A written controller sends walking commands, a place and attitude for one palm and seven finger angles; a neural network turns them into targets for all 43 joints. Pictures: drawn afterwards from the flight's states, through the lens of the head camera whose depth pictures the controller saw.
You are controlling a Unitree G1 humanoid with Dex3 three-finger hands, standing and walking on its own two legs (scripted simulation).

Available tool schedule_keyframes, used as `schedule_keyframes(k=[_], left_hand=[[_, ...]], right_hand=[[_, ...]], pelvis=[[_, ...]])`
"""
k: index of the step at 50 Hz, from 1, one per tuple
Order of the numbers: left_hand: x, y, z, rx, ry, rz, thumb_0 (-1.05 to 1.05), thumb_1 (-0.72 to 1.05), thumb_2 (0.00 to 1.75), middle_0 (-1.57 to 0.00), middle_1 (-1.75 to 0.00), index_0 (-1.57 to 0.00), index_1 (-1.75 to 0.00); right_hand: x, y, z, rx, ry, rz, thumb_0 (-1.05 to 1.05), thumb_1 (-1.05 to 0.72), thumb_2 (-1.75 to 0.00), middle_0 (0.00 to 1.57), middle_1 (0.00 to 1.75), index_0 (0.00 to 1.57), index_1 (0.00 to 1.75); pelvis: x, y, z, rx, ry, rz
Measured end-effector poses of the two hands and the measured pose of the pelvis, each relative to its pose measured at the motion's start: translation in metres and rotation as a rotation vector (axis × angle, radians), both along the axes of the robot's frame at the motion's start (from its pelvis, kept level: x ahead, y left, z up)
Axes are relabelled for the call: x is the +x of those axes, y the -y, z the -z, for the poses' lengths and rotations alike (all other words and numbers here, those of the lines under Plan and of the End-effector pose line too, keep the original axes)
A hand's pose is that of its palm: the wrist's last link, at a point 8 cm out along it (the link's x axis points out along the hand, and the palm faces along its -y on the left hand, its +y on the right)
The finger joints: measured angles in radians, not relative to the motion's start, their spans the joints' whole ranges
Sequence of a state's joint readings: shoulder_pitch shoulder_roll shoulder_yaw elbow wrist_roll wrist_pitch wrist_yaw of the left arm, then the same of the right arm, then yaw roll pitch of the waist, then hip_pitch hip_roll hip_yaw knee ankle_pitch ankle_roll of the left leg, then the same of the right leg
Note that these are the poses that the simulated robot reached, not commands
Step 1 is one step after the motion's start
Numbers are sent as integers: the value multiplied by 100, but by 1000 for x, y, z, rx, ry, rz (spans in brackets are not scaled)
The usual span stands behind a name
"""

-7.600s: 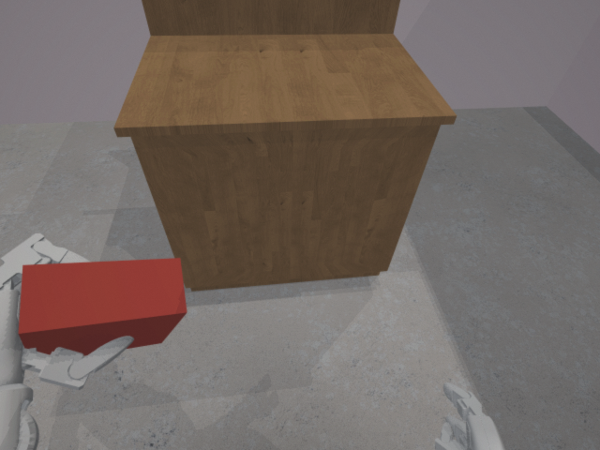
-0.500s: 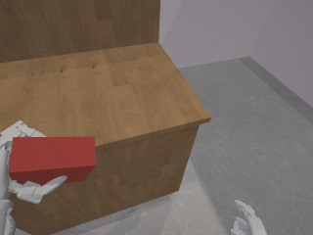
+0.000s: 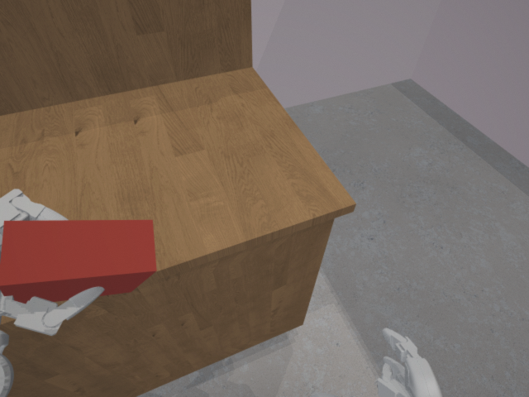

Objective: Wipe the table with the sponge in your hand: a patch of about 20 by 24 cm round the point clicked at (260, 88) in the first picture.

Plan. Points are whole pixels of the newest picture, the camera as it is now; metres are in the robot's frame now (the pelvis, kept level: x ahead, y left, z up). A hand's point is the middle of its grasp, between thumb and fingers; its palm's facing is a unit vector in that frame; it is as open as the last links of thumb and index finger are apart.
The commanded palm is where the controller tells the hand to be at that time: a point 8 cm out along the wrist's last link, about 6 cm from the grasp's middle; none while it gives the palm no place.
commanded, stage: shuffle to correct the standing spot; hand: left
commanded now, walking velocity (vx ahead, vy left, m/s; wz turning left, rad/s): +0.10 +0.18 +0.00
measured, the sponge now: (102, 262) +0.24 +0.20 +0.15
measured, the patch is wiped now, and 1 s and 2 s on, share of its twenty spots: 0.00 0.00 0.00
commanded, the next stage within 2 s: come to a stop and stand still in 0.40 s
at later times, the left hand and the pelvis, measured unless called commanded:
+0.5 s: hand (14, 230) +0.25 +0.29 +0.18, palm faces +0.40 -0.80 -0.44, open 9.9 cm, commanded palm +0.19 +0.34 +0.19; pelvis +0.04 +0.06 -0.01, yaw +2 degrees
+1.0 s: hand out of the picture +0.26 +0.34 +0.20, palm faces +0.46 -0.76 -0.46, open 9.9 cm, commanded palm +0.18 +0.34 +0.19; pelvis +0.02 +0.06 +0.01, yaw +1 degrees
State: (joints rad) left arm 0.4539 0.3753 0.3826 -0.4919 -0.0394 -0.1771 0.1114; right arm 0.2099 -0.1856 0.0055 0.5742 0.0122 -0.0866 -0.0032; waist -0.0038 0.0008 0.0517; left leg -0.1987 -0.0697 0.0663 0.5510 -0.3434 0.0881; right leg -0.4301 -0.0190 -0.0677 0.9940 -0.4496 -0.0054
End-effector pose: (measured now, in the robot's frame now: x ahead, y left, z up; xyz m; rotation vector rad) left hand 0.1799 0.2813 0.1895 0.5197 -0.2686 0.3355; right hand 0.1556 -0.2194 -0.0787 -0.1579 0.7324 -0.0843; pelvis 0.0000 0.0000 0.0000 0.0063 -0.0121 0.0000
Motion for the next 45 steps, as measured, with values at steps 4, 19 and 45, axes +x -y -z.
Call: schedule_keyframes(k=[4,19,45], left_hand=[[10,14,-7,42,-6,35,-1,-47,100,-78,-134,-77,-133],[15,-17,-4,2,-37,-42,-1,-47,101,-78,-134,-77,-133],[30,-75,-4,-86,48,-45,-1,-47,101,-78,-134,-77,-133]], right_hand=[[0,4,11,11,-18,4,1,-91,-90,21,30,20,30],[25,15,1,-98,-80,14,2,-91,-90,20,30,20,30],[66,-103,-18,17,66,-96,2,-90,-90,21,30,21,30]], pelvis=[[10,3,4,10,-4,-5],[30,-19,-7,62,13,-24],[37,-67,-7,-27,23,-21]])
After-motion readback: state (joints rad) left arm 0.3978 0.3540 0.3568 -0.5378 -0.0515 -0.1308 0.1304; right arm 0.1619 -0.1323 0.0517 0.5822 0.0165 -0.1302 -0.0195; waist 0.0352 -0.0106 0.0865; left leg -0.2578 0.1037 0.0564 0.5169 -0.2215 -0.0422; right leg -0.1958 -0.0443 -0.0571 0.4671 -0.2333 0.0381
